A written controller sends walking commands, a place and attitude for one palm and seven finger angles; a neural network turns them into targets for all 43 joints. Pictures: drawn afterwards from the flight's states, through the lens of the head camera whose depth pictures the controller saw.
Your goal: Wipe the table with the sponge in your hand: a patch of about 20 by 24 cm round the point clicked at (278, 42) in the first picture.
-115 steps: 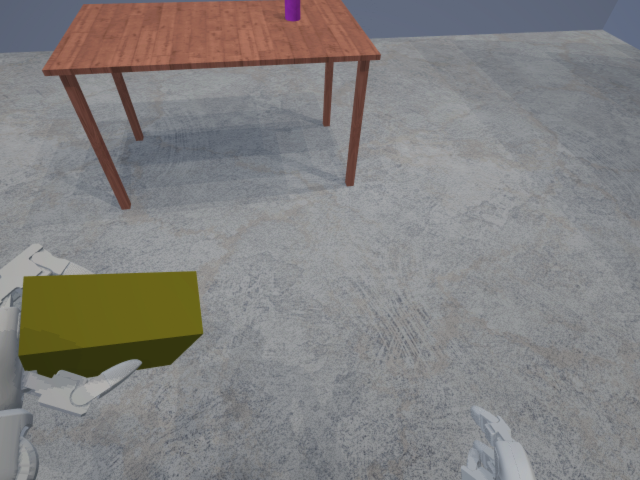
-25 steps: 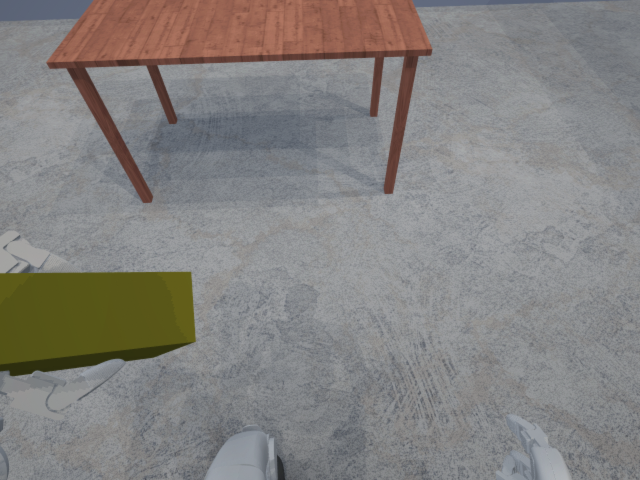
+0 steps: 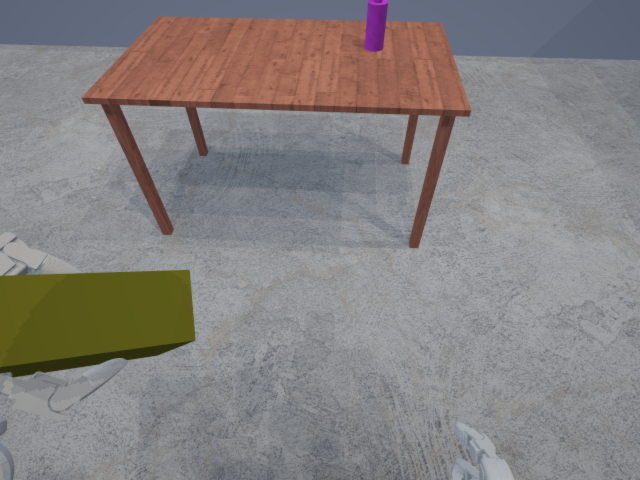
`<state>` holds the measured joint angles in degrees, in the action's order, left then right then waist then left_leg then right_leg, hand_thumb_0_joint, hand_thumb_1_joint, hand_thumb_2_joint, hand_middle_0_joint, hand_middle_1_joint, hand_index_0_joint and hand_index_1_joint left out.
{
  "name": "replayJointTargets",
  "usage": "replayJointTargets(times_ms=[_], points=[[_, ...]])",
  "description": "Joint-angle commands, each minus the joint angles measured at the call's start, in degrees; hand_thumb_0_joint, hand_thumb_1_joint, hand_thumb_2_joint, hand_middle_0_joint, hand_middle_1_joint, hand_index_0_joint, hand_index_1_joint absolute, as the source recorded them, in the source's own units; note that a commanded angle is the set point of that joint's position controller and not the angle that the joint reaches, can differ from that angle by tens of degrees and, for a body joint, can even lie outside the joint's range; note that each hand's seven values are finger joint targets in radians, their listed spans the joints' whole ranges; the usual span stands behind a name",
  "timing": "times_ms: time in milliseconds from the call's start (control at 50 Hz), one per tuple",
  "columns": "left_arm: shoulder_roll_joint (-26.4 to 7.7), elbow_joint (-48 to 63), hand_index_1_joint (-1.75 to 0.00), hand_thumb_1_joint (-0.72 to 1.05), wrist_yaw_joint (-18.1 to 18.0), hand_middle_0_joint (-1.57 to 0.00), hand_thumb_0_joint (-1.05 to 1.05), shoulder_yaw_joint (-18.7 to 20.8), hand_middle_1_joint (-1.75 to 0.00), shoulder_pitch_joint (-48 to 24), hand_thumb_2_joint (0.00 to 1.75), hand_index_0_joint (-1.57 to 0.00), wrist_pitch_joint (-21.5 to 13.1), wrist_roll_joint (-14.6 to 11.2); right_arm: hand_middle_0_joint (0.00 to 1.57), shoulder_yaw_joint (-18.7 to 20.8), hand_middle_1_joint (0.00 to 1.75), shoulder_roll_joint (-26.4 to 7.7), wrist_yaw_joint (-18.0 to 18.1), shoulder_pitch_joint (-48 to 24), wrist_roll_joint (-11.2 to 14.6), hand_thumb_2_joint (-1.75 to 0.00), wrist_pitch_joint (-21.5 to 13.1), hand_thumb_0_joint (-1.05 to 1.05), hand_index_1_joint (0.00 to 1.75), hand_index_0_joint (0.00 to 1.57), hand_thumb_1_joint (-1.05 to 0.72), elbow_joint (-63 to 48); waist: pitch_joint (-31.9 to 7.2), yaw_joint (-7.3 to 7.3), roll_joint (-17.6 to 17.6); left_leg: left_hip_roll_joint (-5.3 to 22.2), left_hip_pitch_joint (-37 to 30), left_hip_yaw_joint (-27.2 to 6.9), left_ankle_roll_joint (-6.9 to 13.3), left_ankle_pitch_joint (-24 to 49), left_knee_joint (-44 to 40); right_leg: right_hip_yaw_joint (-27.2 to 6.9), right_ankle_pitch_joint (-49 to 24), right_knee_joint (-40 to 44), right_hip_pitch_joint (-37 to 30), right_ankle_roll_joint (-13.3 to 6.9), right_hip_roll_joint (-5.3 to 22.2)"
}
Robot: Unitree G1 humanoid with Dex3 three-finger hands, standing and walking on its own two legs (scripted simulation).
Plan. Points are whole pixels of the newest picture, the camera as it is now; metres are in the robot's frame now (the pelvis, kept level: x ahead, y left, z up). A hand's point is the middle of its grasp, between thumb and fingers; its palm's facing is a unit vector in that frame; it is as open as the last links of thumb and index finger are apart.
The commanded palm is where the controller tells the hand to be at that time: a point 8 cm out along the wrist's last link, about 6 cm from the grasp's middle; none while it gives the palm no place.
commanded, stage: walk to a spot facing it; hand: left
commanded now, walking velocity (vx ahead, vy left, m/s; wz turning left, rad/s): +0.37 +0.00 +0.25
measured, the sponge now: (123, 322) +0.21 +0.20 +0.17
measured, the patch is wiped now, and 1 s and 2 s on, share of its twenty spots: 0.00 0.00 0.00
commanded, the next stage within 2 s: none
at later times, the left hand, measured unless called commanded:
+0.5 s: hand (136, 224) +0.32 +0.24 +0.18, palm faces +0.54 -0.71 -0.44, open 10.3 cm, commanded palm +0.27 +0.27 +0.18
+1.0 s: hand (176, 203) +0.38 +0.22 +0.15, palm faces +0.68 -0.60 -0.42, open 10.3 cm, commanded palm +0.31 +0.24 +0.18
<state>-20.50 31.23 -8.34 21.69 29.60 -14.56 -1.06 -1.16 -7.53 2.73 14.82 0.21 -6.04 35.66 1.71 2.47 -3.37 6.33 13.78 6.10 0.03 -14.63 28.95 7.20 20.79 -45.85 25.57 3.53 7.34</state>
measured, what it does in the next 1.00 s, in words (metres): walks ahead, turning left: right foot, then left foot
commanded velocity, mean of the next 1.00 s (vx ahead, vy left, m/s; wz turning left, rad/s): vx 0.35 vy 0.00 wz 0.41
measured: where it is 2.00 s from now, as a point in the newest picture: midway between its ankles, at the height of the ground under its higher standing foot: (349, 414)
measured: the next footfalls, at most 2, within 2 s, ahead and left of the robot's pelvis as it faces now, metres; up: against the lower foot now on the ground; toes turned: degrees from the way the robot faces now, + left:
right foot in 0.08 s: +0.10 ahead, -0.15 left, +0.00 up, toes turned -9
left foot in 0.46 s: +0.25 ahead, +0.10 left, +0.00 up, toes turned +18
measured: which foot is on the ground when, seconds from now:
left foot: down 0.00-0.08, up 0.10-0.44, down 0.46-0.82, up 0.84-1.00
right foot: up 0.00-0.06, down 0.08-0.46, up 0.48-0.78, down 0.80-1.00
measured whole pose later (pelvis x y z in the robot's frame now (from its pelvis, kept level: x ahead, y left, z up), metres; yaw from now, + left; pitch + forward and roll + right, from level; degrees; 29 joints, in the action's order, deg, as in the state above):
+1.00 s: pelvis +0.27 -0.08 +0.00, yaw +22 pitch -1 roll +2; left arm -16.3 22.2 -8.0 17.2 24.6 -9.5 -0.3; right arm 1.2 -15.0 3.9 11.4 -0.2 -2.4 38.5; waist 2.8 1.1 -1.9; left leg 3.4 33.2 3.2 -1.8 -21.1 70.4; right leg 13.9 18.3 -31.2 11.0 -0.5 8.1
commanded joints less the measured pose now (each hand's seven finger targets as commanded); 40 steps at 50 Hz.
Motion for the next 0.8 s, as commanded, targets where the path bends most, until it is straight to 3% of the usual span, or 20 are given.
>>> replayJointTargets(times_ms=[0,20,40,60,80,100,120,160,240,320,400,420,440,460,500,580,680,740,760,780], points=[[-5.7,4.2,-1.60,0.10,-0.9,-1.20,0.00,1.9,-1.60,-12.1,1.30,-1.20,-1.6,0.3,0.20,4.1,0.30,-9.6,1.9,-5.8,0.3,-0.90,-3.0,0.00,0.30,0.20,-0.90,-7.3,-4.0,-1.76,-6.2,7.2,2.6,-4.6,6.7,-10.1,-5.1,6.6,-0.4,13.9,-11.6,0.4,-5.2],[-5.8,3.9,-1.60,0.10,-1.0,-1.20,0.00,1.3,-1.60,-13.3,1.30,-1.20,-1.2,0.6,0.20,3.8,0.30,-9.1,2.0,-5.6,0.4,-0.90,-2.6,0.00,0.30,0.20,-0.90,-7.2,-4.9,-1.86,-2.8,5.2,4.3,-3.6,5.6,-9.4,1.8,4.6,-0.9,19.0,-16.4,-0.5,-4.5],[-7.2,4.8,-1.60,0.10,-1.1,-1.20,0.00,1.7,-1.60,-14.5,1.30,-1.20,-0.8,1.0,0.20,3.5,0.30,-7.8,1.8,-5.5,0.8,-0.90,-2.3,0.00,0.30,0.20,-0.90,-7.2,-7.1,-1.67,6.1,1.6,9.0,-0.2,4.3,-8.8,15.5,-5.1,-0.1,24.7,-21.8,-3.5,2.7],[-11.3,5.5,-1.60,0.10,-1.7,-1.20,0.00,3.6,-1.60,-15.3,1.30,-1.20,-0.1,1.4,0.20,3.0,0.30,-6.6,1.8,-7.1,0.6,-0.90,-1.9,0.00,0.30,0.20,-0.90,-8.1,-6.8,-0.68,23.9,-5.3,25.2,2.1,1.5,-17.6,33.8,-26.6,-7.2,29.1,-30.5,-10.1,16.3],[-12.8,7.1,-1.60,0.10,-2.1,-1.20,0.00,4.7,-1.60,-15.9,1.30,-1.20,0.3,0.8,0.20,3.1,0.30,-8.9,1.8,-10.0,0.3,-0.90,-2.1,0.00,0.30,0.20,-0.90,-8.4,-6.3,0.05,18.1,-4.9,30.8,-5.1,0.8,-18.6,43.4,-32.6,-13.2,30.1,-31.3,-13.5,22.4],[-12.3,10.1,-1.60,0.10,-2.1,-1.20,0.00,4.5,-1.60,-19.0,1.30,-1.20,-0.4,0.7,0.20,3.0,0.30,-8.7,1.6,-9.7,-0.2,-0.90,-2.3,0.00,0.30,0.20,-0.90,-7.6,-7.0,-1.21,12.2,-2.0,29.3,-7.8,0.2,-14.0,45.0,-28.5,-9.6,29.9,-28.9,-13.5,21.7],[-13.3,10.9,-1.60,0.10,-1.9,-1.20,0.00,5.4,-1.60,-16.3,1.30,-1.20,-0.8,0.5,0.20,4.0,0.30,-9.9,1.3,-9.1,0.2,-0.90,-2.1,0.00,0.30,0.20,-0.90,-7.5,-5.4,-1.32,12.8,-1.0,29.5,-7.5,-0.5,-11.9,46.8,-28.1,-9.7,30.0,-27.6,-14.0,20.7],[-14.4,14.3,-1.60,0.10,-1.8,-1.20,0.00,8.3,-1.60,-9.6,1.30,-1.20,-2.1,0.4,0.20,3.9,0.30,-10.0,1.0,-10.4,0.2,-0.90,-0.7,0.00,0.30,0.20,-0.90,-7.6,-2.1,-0.95,9.1,0.4,29.4,-7.2,-1.1,-9.3,45.2,-18.3,-19.4,28.4,-24.4,-13.3,17.6],[-12.9,13.9,-1.60,0.10,-2.1,-1.20,0.00,10.8,-1.60,-3.2,1.30,-1.20,-2.6,-0.3,0.20,3.7,0.30,-8.1,0.3,-8.8,0.1,-0.90,1.6,0.00,0.30,0.20,-0.90,-9.5,-5.4,-1.95,10.4,0.6,22.4,-1.0,-1.5,-4.8,26.3,-2.5,-30.4,25.9,-25.7,-10.9,13.2],[-11.0,13.1,-1.60,0.10,-3.2,-1.20,0.00,10.7,-1.60,0.9,1.30,-1.20,-2.1,-1.2,0.20,4.6,0.30,-7.9,0.2,-7.9,0.1,-0.90,1.5,0.00,0.30,0.20,-0.90,-12.1,-6.6,0.08,12.3,-1.9,17.0,5.3,-0.7,-3.7,11.2,-1.4,-37.3,22.6,-27.9,-10.9,12.8],[-9.2,13.5,-1.60,0.10,-3.6,-1.20,0.00,7.3,-1.60,-2.8,1.30,-1.20,-1.5,-1.1,0.20,5.8,0.30,-9.0,1.3,-4.1,0.1,-0.90,1.5,0.00,0.30,0.20,-0.90,-12.1,-13.2,-3.90,7.2,-6.8,-6.8,9.1,0.9,6.4,-1.8,5.5,-35.8,1.1,-19.0,-5.5,8.3],[-9.6,14.5,-1.60,0.10,-3.8,-1.20,0.00,7.3,-1.60,-4.9,1.30,-1.20,-2.3,-0.8,0.20,6.2,0.30,-10.0,1.6,-4.4,0.1,-0.90,1.4,0.00,0.30,0.20,-0.90,-12.2,-15.7,-4.60,-1.6,-1.8,-17.0,-0.2,3.9,8.6,-2.6,6.3,-23.6,-10.6,-9.8,-3.3,5.2],[-9.4,15.5,-1.60,0.10,-3.6,-1.20,0.00,7.1,-1.60,-5.1,1.30,-1.20,-3.0,-1.2,0.20,6.1,0.30,-11.2,1.3,-5.4,-0.2,-0.90,1.0,0.00,0.30,0.20,-0.90,-12.4,-16.2,-3.75,-15.7,14.3,-23.9,-25.9,12.7,22.2,-5.1,3.1,9.8,-24.8,5.1,-1.0,-2.6],[-12.0,15.3,-1.60,0.10,-3.7,-1.20,0.00,7.4,-1.60,-7.8,1.30,-1.20,-2.9,-0.2,0.20,4.9,0.30,-10.5,0.4,-5.2,-0.1,-0.90,0.4,0.00,0.30,0.20,-0.90,-12.7,-14.4,-3.63,-12.8,20.0,-22.4,-38.2,17.7,27.6,-7.5,-3.8,16.9,-32.3,11.1,-1.7,-4.4],[-12.7,11.8,-1.60,0.10,-1.6,-1.20,0.00,7.0,-1.60,-11.4,1.30,-1.20,-1.9,0.0,0.20,5.2,0.30,-11.1,0.2,-7.4,0.3,-0.90,0.1,0.00,0.30,0.20,-0.90,-10.5,-8.6,-3.54,-5.4,18.9,-12.1,-34.3,17.2,11.8,-10.0,-8.2,11.8,-32.3,13.6,-1.2,0.7],[-13.2,21.0,-1.60,0.10,-1.4,-1.20,0.00,8.9,-1.60,-7.4,1.30,-1.20,-2.6,-0.5,0.20,4.8,0.30,-9.8,0.1,-7.8,0.7,-0.90,-1.3,0.00,0.30,0.20,-0.90,-9.9,-7.0,-1.29,-10.4,11.0,0.3,-17.3,12.3,-1.2,-12.3,-4.8,3.8,-17.8,5.3,-1.0,1.4],[-9.3,15.0,-1.60,0.10,-1.3,-1.20,0.00,7.3,-1.60,-3.6,1.30,-1.20,-2.5,-1.1,0.20,3.9,0.30,-9.4,0.4,-7.0,0.3,-0.90,-3.4,0.00,0.30,0.20,-0.90,-9.2,-6.5,-1.82,-11.7,8.2,7.6,-11.5,9.2,-12.8,-14.5,2.0,-0.1,1.7,-8.6,0.0,-2.3],[-6.8,5.7,-1.60,0.10,-1.1,-1.20,0.00,5.4,-1.60,-5.6,1.30,-1.20,-0.7,-0.8,0.20,3.9,0.30,-9.5,1.3,-6.4,0.5,-0.90,-2.2,0.00,0.30,0.20,-0.90,-8.0,-6.1,-1.61,-5.0,6.1,10.5,-10.2,6.8,-19.9,-6.9,4.5,-0.1,12.5,-16.4,0.2,-5.0],[-6.6,3.8,-1.60,0.10,-1.1,-1.20,0.00,4.6,-1.60,-7.6,1.30,-1.20,0.0,-0.4,0.20,3.8,0.30,-9.2,1.5,-6.4,0.6,-0.90,-1.7,0.00,0.30,0.20,-0.90,-7.8,-5.6,-1.66,-1.1,3.8,13.2,-8.4,5.3,-21.5,-0.4,2.3,2.9,16.7,-19.3,-0.6,-3.9],[-6.8,2.4,-1.60,0.10,-1.0,-1.20,0.00,3.6,-1.60,-9.0,1.30,-1.20,0.8,0.2,0.20,3.7,0.30,-8.2,1.7,-6.1,0.9,-0.90,-1.2,0.00,0.30,0.20,-0.90,-8.0,-5.2,-1.42,8.7,-1.0,17.8,-3.4,3.4,-21.7,13.3,-8.3,12.1,25.4,-20.7,-3.6,3.2]])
